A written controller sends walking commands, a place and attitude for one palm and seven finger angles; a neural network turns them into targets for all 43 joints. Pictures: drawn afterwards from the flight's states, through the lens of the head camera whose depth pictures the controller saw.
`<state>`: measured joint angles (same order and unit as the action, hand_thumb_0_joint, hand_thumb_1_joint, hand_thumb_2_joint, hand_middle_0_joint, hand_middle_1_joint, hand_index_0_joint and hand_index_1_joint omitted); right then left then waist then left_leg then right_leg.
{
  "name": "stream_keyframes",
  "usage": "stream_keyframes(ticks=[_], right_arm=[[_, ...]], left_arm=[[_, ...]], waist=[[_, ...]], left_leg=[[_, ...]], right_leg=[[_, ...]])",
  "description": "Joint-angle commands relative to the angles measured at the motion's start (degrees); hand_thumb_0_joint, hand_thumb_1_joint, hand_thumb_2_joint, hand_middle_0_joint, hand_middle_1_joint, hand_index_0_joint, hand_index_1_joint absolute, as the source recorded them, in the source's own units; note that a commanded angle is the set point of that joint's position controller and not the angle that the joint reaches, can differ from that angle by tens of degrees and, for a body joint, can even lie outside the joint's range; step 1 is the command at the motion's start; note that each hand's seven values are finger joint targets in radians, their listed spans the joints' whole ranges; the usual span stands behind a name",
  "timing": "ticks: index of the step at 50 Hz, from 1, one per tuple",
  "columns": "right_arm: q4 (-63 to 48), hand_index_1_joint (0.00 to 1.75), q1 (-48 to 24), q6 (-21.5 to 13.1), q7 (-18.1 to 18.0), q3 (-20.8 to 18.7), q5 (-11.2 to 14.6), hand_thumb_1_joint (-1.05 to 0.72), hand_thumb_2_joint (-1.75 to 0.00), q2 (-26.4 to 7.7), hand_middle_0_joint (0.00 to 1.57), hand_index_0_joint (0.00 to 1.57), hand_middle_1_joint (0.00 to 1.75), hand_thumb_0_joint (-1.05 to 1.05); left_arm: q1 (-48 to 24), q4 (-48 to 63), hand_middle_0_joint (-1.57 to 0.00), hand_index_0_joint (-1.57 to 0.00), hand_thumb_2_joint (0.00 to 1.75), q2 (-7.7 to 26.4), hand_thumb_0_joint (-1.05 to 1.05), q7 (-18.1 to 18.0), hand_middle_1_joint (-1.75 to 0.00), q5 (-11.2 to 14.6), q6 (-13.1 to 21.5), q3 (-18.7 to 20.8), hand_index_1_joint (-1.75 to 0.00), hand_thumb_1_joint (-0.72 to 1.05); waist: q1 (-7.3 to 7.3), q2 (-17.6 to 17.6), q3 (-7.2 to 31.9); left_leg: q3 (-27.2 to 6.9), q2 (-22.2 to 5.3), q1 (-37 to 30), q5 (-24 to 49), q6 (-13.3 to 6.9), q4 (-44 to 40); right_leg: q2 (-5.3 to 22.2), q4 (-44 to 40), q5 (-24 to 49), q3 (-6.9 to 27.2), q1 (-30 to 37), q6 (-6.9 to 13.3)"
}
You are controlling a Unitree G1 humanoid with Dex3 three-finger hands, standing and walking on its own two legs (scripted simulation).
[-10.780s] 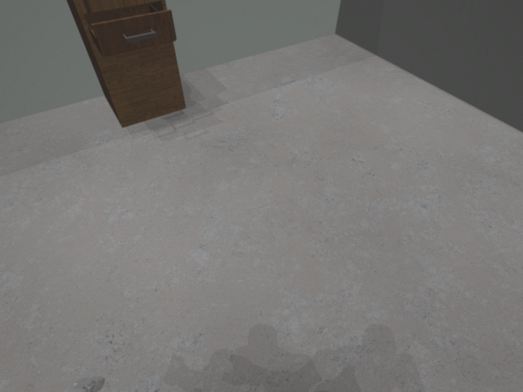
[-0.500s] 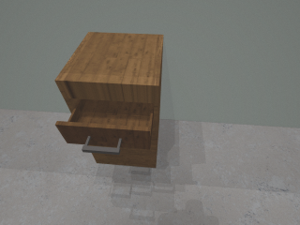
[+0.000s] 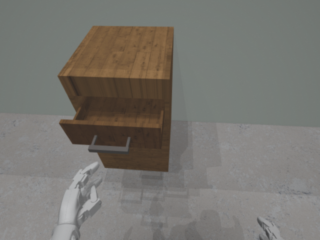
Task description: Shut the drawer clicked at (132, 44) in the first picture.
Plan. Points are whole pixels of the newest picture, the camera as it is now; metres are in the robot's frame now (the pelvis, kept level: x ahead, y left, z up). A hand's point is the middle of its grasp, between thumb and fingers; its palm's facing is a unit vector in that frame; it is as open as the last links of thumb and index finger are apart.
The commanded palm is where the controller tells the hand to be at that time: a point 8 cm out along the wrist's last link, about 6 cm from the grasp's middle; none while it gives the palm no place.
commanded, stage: raise the hand and make a fist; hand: left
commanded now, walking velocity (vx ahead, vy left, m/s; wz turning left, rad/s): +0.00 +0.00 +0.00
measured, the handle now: (110, 144) +0.48 +0.21 -0.15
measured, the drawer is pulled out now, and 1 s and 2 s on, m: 0.15 0.15 0.15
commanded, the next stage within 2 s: bring the fist close to the handle in 1.66 s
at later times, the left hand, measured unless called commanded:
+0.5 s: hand (107, 206) +0.22 +0.15 -0.05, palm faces -0.16 -0.99 -0.04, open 4.3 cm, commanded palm +0.20 +0.21 -0.05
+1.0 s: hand (101, 194) +0.25 +0.17 -0.05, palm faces -0.10 -0.99 -0.04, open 3.1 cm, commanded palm +0.24 +0.23 -0.05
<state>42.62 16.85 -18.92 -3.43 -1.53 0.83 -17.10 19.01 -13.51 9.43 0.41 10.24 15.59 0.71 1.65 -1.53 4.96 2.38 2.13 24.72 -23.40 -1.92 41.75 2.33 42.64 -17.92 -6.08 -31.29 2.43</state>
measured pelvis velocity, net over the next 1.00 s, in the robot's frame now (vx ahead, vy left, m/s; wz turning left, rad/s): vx -0.02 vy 0.02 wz -0.01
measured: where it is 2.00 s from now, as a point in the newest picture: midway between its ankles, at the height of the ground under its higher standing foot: outside the picture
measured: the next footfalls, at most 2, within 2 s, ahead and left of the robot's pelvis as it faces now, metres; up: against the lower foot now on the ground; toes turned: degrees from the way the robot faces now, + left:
none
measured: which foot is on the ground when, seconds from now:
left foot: down 0.00-1.00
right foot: down 0.00-1.00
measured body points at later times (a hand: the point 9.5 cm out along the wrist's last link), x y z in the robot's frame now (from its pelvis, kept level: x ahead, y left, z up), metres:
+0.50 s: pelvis -0.04 +0.00 -0.09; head +0.05 +0.00 +0.35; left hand +0.23 +0.21 -0.05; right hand +0.16 -0.19 -0.19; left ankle -0.02 +0.10 -0.71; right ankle +0.04 -0.09 -0.71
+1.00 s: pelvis -0.02 +0.02 -0.08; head +0.08 +0.03 +0.36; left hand +0.25 +0.23 -0.05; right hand +0.17 -0.23 -0.16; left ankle -0.02 +0.10 -0.71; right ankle +0.04 -0.09 -0.71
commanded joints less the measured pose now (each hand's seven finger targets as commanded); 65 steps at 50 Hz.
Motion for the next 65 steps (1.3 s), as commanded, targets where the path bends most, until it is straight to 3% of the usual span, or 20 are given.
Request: stream_keyframes(ticks=[1, 2, 3, 4, 6, 9, 11, 12, 14, 17, 19, 22, 26, 30, 31, 34, 40, 53, 63, 65], right_arm=[[-15.2, 0.30, -6.5, -3.9, 4.1, -3.6, -0.6, -0.90, -0.90, -4.6, 0.20, 0.20, 0.30, 0.00], [-17.0, 0.30, -8.1, -3.2, 5.1, -3.9, -0.9, -0.90, -0.90, -4.6, 0.20, 0.20, 0.30, 0.00], [-18.8, 0.30, -9.6, -1.9, 5.4, -4.3, -0.6, -0.90, -0.90, -4.8, 0.20, 0.20, 0.30, 0.00], [-21.0, 0.30, -10.8, -0.4, 5.5, -4.2, -0.2, -0.90, -0.90, -4.8, 0.20, 0.20, 0.30, 0.00], [-25.5, 0.30, -11.7, 2.6, 5.4, -3.9, 0.6, -0.90, -0.90, -4.7, 0.20, 0.20, 0.30, 0.00], [-28.2, 0.30, -11.0, 4.7, 3.9, -3.0, 1.1, -0.90, -0.90, -3.4, 0.20, 0.20, 0.30, 0.00], [-27.4, 0.30, -8.7, 4.7, 2.9, -2.6, 0.3, -0.90, -0.90, -3.4, 0.20, 0.20, 0.30, 0.00], [-26.9, 0.30, -7.6, 4.7, 2.4, -2.4, -0.1, -0.90, -0.90, -3.3, 0.20, 0.20, 0.30, 0.00], [-25.2, 0.30, -6.4, 4.1, 2.0, -1.5, -0.4, -0.90, -0.90, -2.8, 0.20, 0.20, 0.30, 0.00], [-22.2, 0.30, -6.7, 2.9, 1.3, -0.7, -0.3, -0.90, -0.90, -3.9, 0.20, 0.20, 0.30, 0.00], [-21.3, 0.30, -6.7, 2.1, 0.9, -0.4, 0.3, -0.90, -0.90, -4.4, 0.20, 0.20, 0.30, 0.00], [-21.9, 0.30, -7.0, 2.8, 0.6, 0.0, 1.1, -0.90, -0.90, -4.7, 0.20, 0.20, 0.30, 0.00], [-22.9, 0.30, -8.3, 4.1, 0.9, 0.0, 0.9, -0.90, -0.90, -3.5, 0.20, 0.20, 0.30, 0.00], [-22.2, 0.30, -7.6, 4.4, 1.6, -0.4, 0.6, -0.90, -0.90, -3.1, 0.20, 0.20, 0.30, 0.00], [-21.9, 0.30, -7.1, 4.6, 1.5, -0.4, 0.5, -0.90, -0.90, -3.6, 0.20, 0.20, 0.30, 0.00], [-21.6, 0.30, -6.3, 4.6, 1.8, -0.8, 0.3, -0.90, -0.90, -4.6, 0.20, 0.20, 0.30, 0.00], [-21.1, 0.30, -4.8, 4.8, 1.7, -1.5, 0.3, -0.90, -0.90, -5.6, 0.20, 0.20, 0.30, 0.00], [-21.9, 0.30, -4.4, 8.4, 2.3, -1.2, 0.1, -0.90, -0.90, -5.3, 0.20, 0.20, 0.30, 0.00], [-21.1, 0.30, -4.8, 9.9, 1.9, -0.8, 0.1, -0.90, -0.90, -4.9, 0.20, 0.20, 0.30, 0.00], [-21.6, 0.30, -5.0, 9.8, 2.0, -0.9, 0.2, -0.90, -0.90, -4.6, 0.20, 0.20, 0.30, 0.00]], left_arm=[[11.9, 1.0, -0.46, -0.46, 0.90, 0.9, 0.00, 13.7, -0.58, 2.7, 19.1, 5.5, -0.58, 0.90], [11.5, 1.7, -0.48, -0.48, 0.90, 3.5, 0.00, 16.7, -0.60, 2.6, 23.1, 8.0, -0.60, 0.90], [12.1, 0.9, -0.50, -0.50, 0.90, 5.3, 0.00, 17.7, -0.62, 2.1, 23.8, 9.7, -0.62, 0.90], [12.0, 1.8, -0.52, -0.52, 0.90, 4.6, 0.00, 18.2, -0.65, 1.7, 22.2, 8.6, -0.65, 0.90], [7.5, 9.3, -0.56, -0.56, 0.90, 5.0, 0.00, 17.7, -0.69, 1.7, 17.1, 6.8, -0.69, 0.90], [-0.6, 20.3, -0.62, -0.62, 0.90, 4.6, 0.00, 13.4, -0.75, 1.3, 14.2, 5.4, -0.75, 0.90], [-10.3, 29.3, -0.66, -0.66, 0.90, 7.3, 0.00, 10.5, -0.80, 1.2, 16.5, 6.4, -0.80, 0.90], [-11.0, 32.1, -0.68, -0.68, 0.90, 8.3, 0.00, 9.8, -0.82, 0.6, 17.7, 7.1, -0.82, 0.90], [-11.0, 32.3, -0.72, -0.72, 0.90, 5.9, 0.00, 10.4, -0.86, 0.6, 19.3, 3.9, -0.86, 0.90], [-15.2, 27.0, -0.78, -0.78, 0.90, 5.3, 0.00, 14.5, -0.93, 1.0, 18.2, 0.7, -0.93, 0.90], [-15.1, 22.2, -0.82, -0.82, 0.90, 5.3, 0.00, 16.9, -0.97, 1.7, 14.9, 0.2, -0.97, 0.90], [-12.6, 18.0, -0.88, -0.88, 0.90, 8.5, 0.00, 18.1, -1.04, 3.1, 8.3, 5.3, -1.04, 0.90], [-8.9, 18.9, -0.96, -0.96, 0.90, 11.4, 0.00, 15.3, -1.12, 4.8, 4.5, 11.9, -1.12, 0.90], [-9.6, 19.9, -1.04, -1.04, 0.90, 7.6, 0.00, 11.9, -1.21, 3.9, 7.9, 9.0, -1.21, 0.90], [-10.6, 18.6, -1.06, -1.06, 0.90, 8.6, 0.00, 11.7, -1.23, 3.5, 8.9, 9.1, -1.23, 0.90], [-11.1, 17.3, -1.12, -1.12, 0.90, 8.6, 0.00, 11.7, -1.30, 2.3, 12.1, 7.9, -1.30, 0.90], [-14.6, 18.7, -1.24, -1.24, 0.90, 9.5, 0.00, 11.9, -1.43, 2.3, 14.5, 7.6, -1.43, 0.90], [-17.3, 16.3, -1.40, -1.40, 0.90, 8.8, 0.00, 12.9, -1.60, 1.5, 11.5, 7.1, -1.60, 0.90], [-24.1, 14.5, -1.40, -1.40, 0.90, 10.7, 0.00, 13.5, -1.60, 1.6, 10.7, 9.2, -1.60, 0.90], [-20.9, 15.1, -1.40, -1.40, 0.90, 9.1, 0.00, 13.8, -1.60, 2.1, 10.7, 8.3, -1.60, 0.90]], waist=[[-5.52, 6.9, 6.3], [-5.58, 4.8, 8.3], [-6.33, 6.3, 9.1], [-6.68, 7.0, 9.8], [-6.53, 2.8, 10.3], [-4.35, 1.1, 13.6], [-1.43, -0.4, 15.0], [-1.39, -2.0, 17.5], [0.64, -3.6, 19.0], [3.20, -1.0, 18.0], [2.92, 0.1, 18.3], [0.03, 3.3, 21.9], [-3.72, 4.1, 24.4], [-1.99, 3.6, 19.8], [-1.32, 4.9, 18.1], [-0.62, 2.4, 17.2], [-0.04, -1.4, 20.2], [-0.23, -1.0, 23.2], [0.12, 0.0, 24.1], [-0.70, -0.8, 25.3]], left_leg=[[-2.3, 1.1, 19.7, 5.3, 2.5, 8.5], [-2.1, 1.3, 22.6, 6.4, 2.7, 11.8], [-0.9, 1.4, 26.1, 5.5, 2.2, 13.6], [-0.4, 1.7, 28.1, 4.2, 1.7, 14.2], [0.0, 2.2, 29.1, 1.1, 1.2, 14.6], [-1.3, 1.1, 29.0, -2.3, 0.5, 16.3], [-2.9, -0.2, 29.7, -1.7, 0.0, 19.6], [-3.7, -0.8, 28.0, 0.5, 0.0, 19.9], [-4.4, -1.2, 26.9, 4.0, 0.0, 21.7], [-5.8, -1.7, 28.4, 2.9, -0.2, 23.4], [-6.3, -1.6, 30.1, -0.2, -0.1, 22.7], [-5.9, -1.1, 31.8, 0.0, -0.1, 21.3], [-5.2, -0.8, 32.0, 3.1, 0.4, 18.8], [-4.9, -1.0, 31.9, 1.8, 0.4, 17.5], [-5.5, -1.3, 32.3, 1.0, 0.4, 17.5], [-5.2, -1.2, 32.1, -1.9, 0.4, 17.3], [-5.7, -1.5, 27.6, 2.7, 0.8, 17.3], [-6.6, -1.9, 23.5, 13.3, 2.1, 18.4], [-6.1, -1.6, 25.5, 11.8, 1.7, 19.3], [-5.8, -1.5, 24.9, 12.8, 1.7, 18.9]], right_leg=[[0.1, 5.7, -2.1, 6.6, -0.7, 0.8], [0.3, 9.4, 2.0, 7.0, -1.1, 1.2], [0.3, 11.1, 2.1, 8.0, -2.1, 1.0], [0.2, 11.8, 0.9, 8.7, -2.5, 0.8], [-0.1, 11.7, -3.7, 9.7, -4.4, 0.9], [-0.6, 11.6, -9.7, 10.8, -7.2, 0.3], [-1.6, 14.3, -9.0, 10.7, -11.2, 0.3], [-1.6, 15.4, -6.5, 10.0, -10.9, 0.4], [-1.7, 16.8, -2.0, 8.6, -12.4, 0.0], [-2.2, 17.9, -3.2, 6.8, -16.3, -0.5], [-1.9, 16.9, -6.9, 6.6, -16.1, -0.9], [-1.5, 15.7, -8.0, 6.9, -10.9, -1.0], [-1.0, 14.6, -6.1, 7.3, -4.6, -0.7], [-0.9, 14.2, -6.9, 6.2, -8.6, -0.9], [-1.3, 14.8, -8.0, 5.6, -10.3, -0.6], [-1.0, 14.8, -10.9, 5.5, -13.3, -0.6], [-1.3, 16.6, -5.1, 4.1, -14.1, -0.4], [-1.9, 19.1, 3.8, 2.7, -13.7, -0.3], [-1.9, 19.1, 4.9, 3.6, -12.1, -0.3], [-1.7, 18.8, 5.8, 3.8, -10.6, -0.3]])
